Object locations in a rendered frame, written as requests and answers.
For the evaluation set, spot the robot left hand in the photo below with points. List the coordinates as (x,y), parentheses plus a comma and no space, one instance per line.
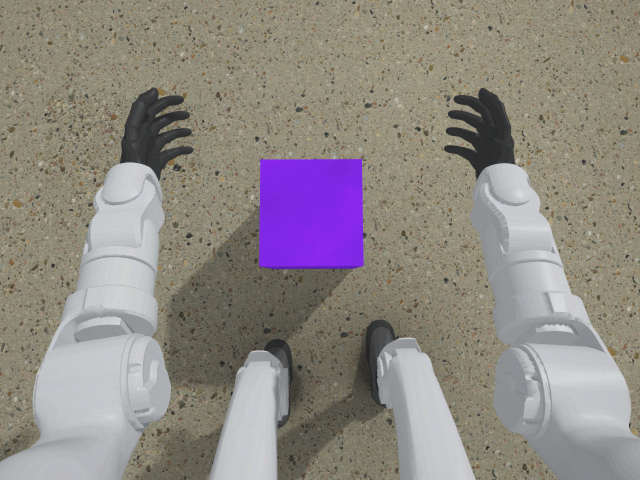
(141,142)

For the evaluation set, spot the carton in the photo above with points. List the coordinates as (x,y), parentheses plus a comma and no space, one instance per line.
(311,214)

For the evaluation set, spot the robot right thigh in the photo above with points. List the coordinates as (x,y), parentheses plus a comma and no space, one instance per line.
(429,445)

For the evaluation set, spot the right robot forearm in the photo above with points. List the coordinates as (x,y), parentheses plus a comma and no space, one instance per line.
(534,303)

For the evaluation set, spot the robot left upper arm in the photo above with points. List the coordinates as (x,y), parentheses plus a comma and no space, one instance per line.
(93,401)

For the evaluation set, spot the robot right upper arm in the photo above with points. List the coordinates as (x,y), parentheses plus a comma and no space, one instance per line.
(571,405)

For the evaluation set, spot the left robot foot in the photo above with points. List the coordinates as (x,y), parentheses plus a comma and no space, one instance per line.
(281,350)

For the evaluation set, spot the robot right hand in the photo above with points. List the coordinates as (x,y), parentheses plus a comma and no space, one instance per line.
(494,143)

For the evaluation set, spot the left robot forearm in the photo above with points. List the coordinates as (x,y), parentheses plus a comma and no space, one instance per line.
(115,289)

